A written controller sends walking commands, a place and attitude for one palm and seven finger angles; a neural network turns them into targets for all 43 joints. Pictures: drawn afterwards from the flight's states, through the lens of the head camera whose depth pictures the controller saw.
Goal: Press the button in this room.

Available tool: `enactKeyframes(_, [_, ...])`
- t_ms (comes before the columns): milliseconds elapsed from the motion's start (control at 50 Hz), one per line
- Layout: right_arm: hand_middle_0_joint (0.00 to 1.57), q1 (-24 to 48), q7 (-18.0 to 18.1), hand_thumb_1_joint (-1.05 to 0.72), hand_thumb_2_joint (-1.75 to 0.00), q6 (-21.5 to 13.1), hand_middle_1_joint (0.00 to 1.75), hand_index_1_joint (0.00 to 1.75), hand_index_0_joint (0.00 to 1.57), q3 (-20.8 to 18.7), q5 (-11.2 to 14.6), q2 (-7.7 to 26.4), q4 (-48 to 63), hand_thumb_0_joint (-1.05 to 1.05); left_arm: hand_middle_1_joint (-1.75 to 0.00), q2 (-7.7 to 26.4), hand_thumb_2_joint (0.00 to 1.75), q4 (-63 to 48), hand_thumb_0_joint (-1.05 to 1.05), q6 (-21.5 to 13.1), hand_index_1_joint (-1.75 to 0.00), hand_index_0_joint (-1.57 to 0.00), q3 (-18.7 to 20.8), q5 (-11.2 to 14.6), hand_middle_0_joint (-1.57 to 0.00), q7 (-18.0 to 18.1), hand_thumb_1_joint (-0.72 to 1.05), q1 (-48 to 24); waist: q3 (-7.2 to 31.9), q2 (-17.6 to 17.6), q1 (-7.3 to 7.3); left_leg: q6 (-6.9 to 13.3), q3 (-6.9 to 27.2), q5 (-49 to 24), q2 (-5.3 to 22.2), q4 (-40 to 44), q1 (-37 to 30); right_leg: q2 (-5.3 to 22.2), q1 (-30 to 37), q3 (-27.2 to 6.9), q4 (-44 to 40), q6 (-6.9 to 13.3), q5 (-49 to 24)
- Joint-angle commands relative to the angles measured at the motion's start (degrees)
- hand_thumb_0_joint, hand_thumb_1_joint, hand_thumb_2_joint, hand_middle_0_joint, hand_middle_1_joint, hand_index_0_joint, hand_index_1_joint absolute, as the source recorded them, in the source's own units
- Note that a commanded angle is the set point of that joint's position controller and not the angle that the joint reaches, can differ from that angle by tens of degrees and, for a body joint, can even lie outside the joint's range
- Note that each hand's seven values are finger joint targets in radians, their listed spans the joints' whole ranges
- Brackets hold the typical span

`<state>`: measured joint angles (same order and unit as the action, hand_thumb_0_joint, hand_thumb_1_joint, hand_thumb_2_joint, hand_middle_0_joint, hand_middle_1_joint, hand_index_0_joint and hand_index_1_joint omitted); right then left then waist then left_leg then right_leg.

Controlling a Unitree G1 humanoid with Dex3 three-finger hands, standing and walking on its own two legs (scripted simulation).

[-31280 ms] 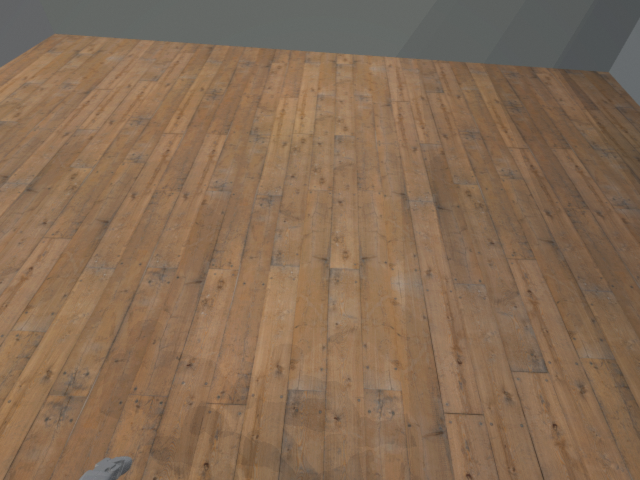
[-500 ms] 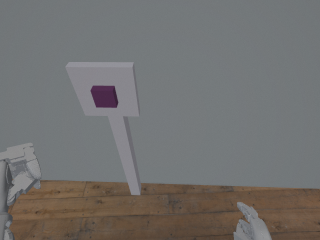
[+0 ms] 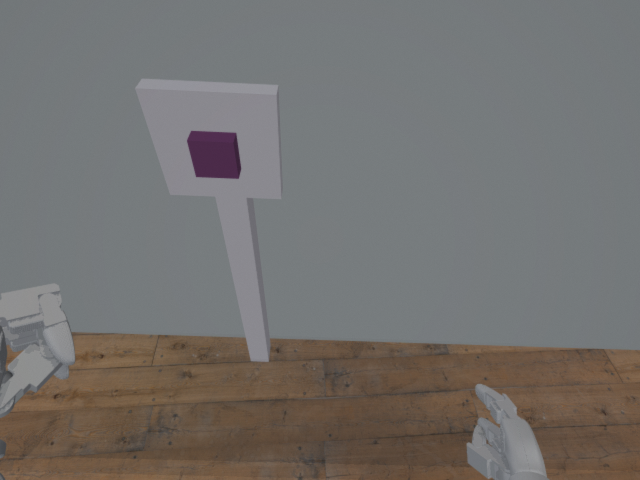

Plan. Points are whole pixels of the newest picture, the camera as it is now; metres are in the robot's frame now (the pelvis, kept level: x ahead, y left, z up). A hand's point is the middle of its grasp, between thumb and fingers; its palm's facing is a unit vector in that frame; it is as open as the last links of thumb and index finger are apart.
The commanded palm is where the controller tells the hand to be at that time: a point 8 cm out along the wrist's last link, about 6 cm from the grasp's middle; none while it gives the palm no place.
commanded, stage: step back with the hand held close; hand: left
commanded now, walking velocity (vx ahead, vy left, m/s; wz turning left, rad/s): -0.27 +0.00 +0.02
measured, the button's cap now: (216, 154) +0.56 +0.21 +0.10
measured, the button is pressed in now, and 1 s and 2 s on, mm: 0 0 0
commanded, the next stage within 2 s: stop stepping back and stand still in 0.66 s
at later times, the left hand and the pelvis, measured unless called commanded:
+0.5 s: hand (75, 425) +0.13 +0.20 +0.16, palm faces +0.21 -0.84 -0.49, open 3.1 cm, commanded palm +0.05 +0.26 +0.19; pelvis -0.09 -0.02 +0.00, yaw -2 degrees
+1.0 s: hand out of the picture -0.07 +0.19 +0.17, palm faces +0.28 -0.83 -0.48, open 3.1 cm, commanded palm -0.12 +0.24 +0.19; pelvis -0.25 -0.04 +0.00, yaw +0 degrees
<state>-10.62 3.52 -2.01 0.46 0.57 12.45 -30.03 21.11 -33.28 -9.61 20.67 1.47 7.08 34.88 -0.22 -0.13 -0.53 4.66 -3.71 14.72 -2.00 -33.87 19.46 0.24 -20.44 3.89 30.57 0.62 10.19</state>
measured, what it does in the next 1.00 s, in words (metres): walks backwards: right foot, then left foot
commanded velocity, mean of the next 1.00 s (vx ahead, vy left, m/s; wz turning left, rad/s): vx -0.20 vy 0.01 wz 0.01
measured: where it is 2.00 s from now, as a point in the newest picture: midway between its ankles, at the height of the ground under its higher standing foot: outside the picture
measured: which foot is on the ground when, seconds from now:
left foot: down 0.00-0.58, up 0.60-0.78, down 0.80-1.00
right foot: down 0.00-0.14, up 0.16-0.48, down 0.50-1.00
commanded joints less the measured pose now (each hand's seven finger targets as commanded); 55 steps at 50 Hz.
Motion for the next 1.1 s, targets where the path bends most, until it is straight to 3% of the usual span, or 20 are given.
enactKeyframes(0, [0.20, 3.7, 0.6, -0.90, -0.90, -3.1, 0.30, 0.30, 0.20, -3.4, -0.5, 8.3, 8.8, 0.00, -1.50, 10.1, 0.90, -14.9, 0.00, -4.8, -1.50, -1.30, 6.9, -0.2, -1.30, 2.0, 0.90, -2.9, 2.6, -0.2, 1.34, 0.2, 11.2, 15.3, 6.1, 7.8, 11.6, 6.7, 7.3, -14.4, -8.5, 2.2, 9.8])
enactKeyframes(60, [0.20, 3.2, 0.7, -0.90, -0.90, -3.8, 0.30, 0.30, 0.20, -2.9, -0.6, 8.1, 8.7, 0.00, -1.50, 9.6, 0.90, -15.2, 0.00, -5.7, -1.50, -1.30, 6.6, -0.4, -1.30, 2.5, 0.90, -2.3, 2.7, 2.1, 1.49, 0.3, 13.1, 16.9, 7.2, 9.9, 10.9, 5.3, 5.7, -11.8, -7.2, 1.6, 13.1])
enactKeyframes(140, [0.20, 3.9, 1.2, -0.90, -0.90, -5.1, 0.30, 0.30, 0.20, -2.8, -1.2, 8.1, 8.8, 0.00, -1.50, 9.8, 0.90, -15.5, 0.00, -6.7, -1.50, -1.30, 8.3, -1.7, -1.30, 2.7, 0.90, -2.5, 2.8, 12.7, 0.33, 3.1, 22.0, 23.4, 16.3, 24.3, 25.4, -2.5, 20.0, -4.9, 13.5, -1.2, 2.6])
enactKeyframes(220, [0.20, 3.8, 0.7, -0.90, -0.90, -6.5, 0.30, 0.30, 0.20, -3.4, -1.7, 7.7, 7.8, 0.00, -1.50, 9.7, 0.90, -14.3, 0.00, -7.7, -1.50, -1.30, 8.5, -1.0, -1.30, 1.7, 0.90, -0.2, 4.0, 5.9, 0.34, 3.3, 19.6, 3.8, 16.0, 18.2, 15.8, -3.0, 15.3, -6.2, 9.8, -1.1, 7.1])
enactKeyframes(280, [0.20, 2.8, -0.1, -0.90, -0.90, -7.1, 0.30, 0.30, 0.20, -3.3, -2.1, 8.0, 5.2, 0.00, -1.50, 8.4, 0.90, -13.7, 0.00, -8.6, -1.50, -1.30, 6.4, 0.2, -1.30, 0.6, 0.90, 0.5, 4.6, 7.5, 0.58, 2.2, 18.8, -10.7, 15.7, 16.8, 4.4, -3.6, 8.9, -5.5, 4.1, -0.7, 9.2])
enactKeyframes(360, [0.20, 1.9, -1.3, -0.90, -0.90, -7.9, 0.30, 0.30, 0.20, -3.6, -2.5, 7.6, 2.4, 0.00, -1.50, 9.8, 0.90, -17.3, 0.00, -9.5, -1.50, -1.30, 6.1, 1.0, -1.30, 0.1, 0.90, -0.1, 16.6, 11.0, -0.16, 0.7, 17.1, -46.0, 16.2, 11.0, -20.3, -4.0, 1.8, -5.2, 0.5, -0.9, 13.0])
enactKeyframes(400, [0.20, 2.3, -1.9, -0.90, -0.90, -7.7, 0.30, 0.30, 0.20, -3.6, -2.5, 7.4, 2.7, 0.00, -1.50, 11.3, 0.90, -19.2, 0.00, -9.1, -1.50, -1.30, 7.7, 1.5, -1.30, 0.2, 0.90, 1.7, 20.9, 12.2, -0.61, 1.2, 15.6, -50.7, 16.3, 9.3, -25.1, -3.8, 1.8, -5.2, 0.0, -1.2, 13.5])
enactKeyframes(480, [0.20, 5.5, -2.7, -0.90, -0.90, -6.2, 0.30, 0.30, 0.20, -3.4, -1.5, 7.0, 5.6, 0.00, -1.50, 14.8, 0.90, -22.0, 0.00, -8.4, -1.50, -1.30, 12.9, 3.5, -1.30, -0.3, 0.90, 7.7, 23.0, 10.3, -2.09, 1.4, 12.8, -40.3, 15.7, 9.4, -20.7, -2.6, 7.3, -3.8, -5.8, -1.8, 9.7])
enactKeyframes(520, [0.20, 7.2, -2.7, -0.90, -0.90, -4.7, 0.30, 0.30, 0.20, -3.0, -0.9, 6.4, 7.4, 0.00, -1.50, 16.0, 0.90, -21.0, 0.00, -8.5, -1.50, -1.30, 15.5, 4.4, -1.30, -0.9, 0.90, 10.2, 20.4, 4.7, -2.20, -1.0, 8.4, -28.8, 11.9, 6.4, -14.5, 0.2, 10.4, -4.0, -12.4, -1.7, -3.7])
enactKeyframes(560, [0.20, 8.5, -1.8, -0.90, -0.90, -2.8, 0.30, 0.30, 0.20, -2.7, 1.5, 5.4, 8.9, 0.00, -1.50, 16.0, 0.90, -16.9, 0.00, -8.4, -1.50, -1.30, 16.2, 4.9, -1.30, -0.5, 0.90, 9.4, 15.2, -14.0, -1.62, -4.9, 1.7, 1.2, 1.8, -9.9, -3.2, 14.3, 6.2, -14.6, -15.1, -0.2, -28.0])
enactKeyframes(580, [0.20, 9.3, -1.3, -0.90, -0.90, -2.9, 0.30, 0.30, 0.20, -3.2, 2.3, 5.8, 8.4, 0.00, -1.50, 14.8, 0.90, -14.0, 0.00, -8.0, -1.50, -1.30, 15.3, 4.6, -1.30, 0.0, 0.90, 9.1, 10.6, -14.8, -1.79, -5.0, 4.3, 10.1, -0.4, -21.2, 5.8, 18.1, 4.3, -15.7, -13.1, 1.2, -33.0])
enactKeyframes(660, [0.20, 11.4, 0.9, -0.90, -0.90, -1.4, 0.30, 0.30, 0.20, -0.7, -0.1, 2.8, 6.2, 0.00, -1.50, 11.5, 0.90, -5.3, 0.00, -4.7, -1.50, -1.30, 10.4, 1.9, -1.30, 0.3, 0.90, 4.4, 2.8, -4.7, 0.25, -5.9, 3.0, 9.0, 2.1, -15.6, 10.9, 13.0, 8.2, -9.6, -7.0, 3.5, -48.3])
enactKeyframes(720, [0.20, 9.1, 2.2, -0.90, -0.90, -1.4, 0.30, 0.30, 0.20, -0.6, -0.5, 4.9, 4.3, 0.00, -1.50, 8.3, 0.90, -5.5, 0.00, -4.4, -1.50, -1.30, 4.2, 0.6, -1.30, 0.5, 0.90, -4.6, 0.2, -2.5, 1.65, -5.5, 0.5, 0.0, 0.4, 3.3, 4.3, 8.1, 10.3, -7.7, -4.2, -0.9, -52.2])
enactKeyframes(760, [0.20, 5.4, 2.2, -0.90, -0.90, -1.1, 0.30, 0.30, 0.20, -1.8, 0.3, 6.7, 4.9, 0.00, -1.50, 9.0, 0.90, -8.7, 0.00, -4.2, -1.50, -1.30, 2.9, 0.6, -1.30, 1.1, 0.90, -4.0, 8.0, -1.6, 1.45, -3.2, 2.3, -24.2, 4.9, 13.1, -5.2, 4.4, 14.2, -4.8, 0.8, -5.3, -44.5])
enactKeyframes(800, [0.20, 3.1, 1.3, -0.90, -0.90, -1.7, 0.30, 0.30, 0.20, -3.4, 0.9, 7.8, 6.8, 0.00, -1.50, 11.3, 0.90, -15.6, 0.00, -4.4, -1.50, -1.30, 4.1, 0.1, -1.30, 1.8, 0.90, -2.1, 16.0, 1.5, 0.21, 0.9, 7.9, -41.5, 12.8, 8.8, -17.3, 2.2, 7.9, -6.5, 3.7, -6.2, -14.6])
enactKeyframes(860, [0.20, 5.0, 0.3, -0.90, -0.90, -4.2, 0.30, 0.30, 0.20, -2.7, -0.6, 6.8, 8.9, 0.00, -1.50, 13.4, 0.90, -21.3, 0.00, -5.0, -1.50, -1.30, 7.8, 0.8, -1.30, 1.9, 0.90, 3.6, 15.6, 13.0, -0.27, 2.3, 14.5, -24.1, 13.9, 13.4, -7.5, 0.2, 9.6, -5.3, 3.2, -2.2, 10.7])
enactKeyframes(920, [0.20, 5.1, 0.4, -0.90, -0.90, -5.5, 0.30, 0.30, 0.20, -2.2, -0.1, 6.4, 8.9, 0.00, -1.50, 13.8, 0.90, -20.9, 0.00, -5.1, -1.50, -1.30, 11.0, 0.4, -1.30, 2.5, 0.90, 5.3, 7.2, 9.4, -0.11, 0.8, 12.1, 15.6, 10.7, 17.7, 13.1, 1.0, 20.5, -5.4, -2.1, -1.1, 10.9])
enactKeyframes(960, [0.20, 3.9, 0.4, -0.90, -0.90, -4.5, 0.30, 0.30, 0.20, -3.1, -0.2, 5.8, 8.3, 0.00, -1.50, 12.3, 0.90, -14.8, 0.00, -4.8, -1.50, -1.30, 10.1, 0.5, -1.30, 2.6, 0.90, 6.1, 2.9, -1.0, 0.89, -3.9, 5.3, 15.2, 2.0, 1.6, 8.8, 7.6, 6.9, -16.7, -16.8, 3.8, 30.7])
enactKeyframes(1000, [0.20, 3.9, 0.7, -0.90, -0.90, -3.5, 0.30, 0.30, 0.20, -4.1, -0.7, 7.2, 6.0, 0.00, -1.50, 10.8, 0.90, -10.3, 0.00, -4.3, -1.50, -1.30, 8.3, 1.2, -1.30, 3.0, 0.90, 2.1, -1.4, -11.1, 0.56, -5.2, 5.3, 11.5, 0.5, -29.7, 6.9, 21.4, -11.5, -34.2, -27.1, 11.5, 46.2])
enactKeyframes(1080, [0.20, 2.4, 1.1, -0.90, -0.90, -3.7, 0.30, 0.30, 0.20, -2.1, -1.3, 5.7, 3.5, 0.00, -1.50, 9.0, 0.90, -1.6, 0.00, -4.0, -1.50, -1.30, 4.8, 0.3, -1.30, 1.8, 0.90, -6.6, -0.8, -8.2, 3.21, -3.4, 3.1, 4.3, 5.0, -24.3, 4.7, 14.2, -12.4, -13.3, -21.0, 6.8, 33.2])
